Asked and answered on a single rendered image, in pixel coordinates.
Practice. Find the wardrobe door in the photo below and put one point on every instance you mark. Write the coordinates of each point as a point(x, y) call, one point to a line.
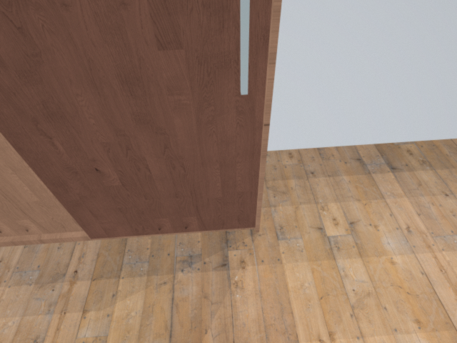
point(27, 206)
point(131, 113)

